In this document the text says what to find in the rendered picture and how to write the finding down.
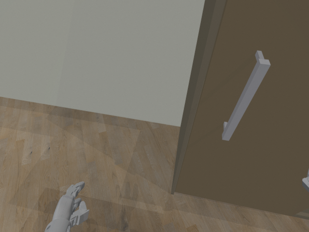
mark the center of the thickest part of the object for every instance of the robot left forearm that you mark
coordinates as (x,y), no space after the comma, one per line
(59,225)

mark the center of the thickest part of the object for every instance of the handle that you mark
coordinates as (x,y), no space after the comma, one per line
(249,91)

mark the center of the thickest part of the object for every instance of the robot left hand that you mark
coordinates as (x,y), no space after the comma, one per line
(67,205)

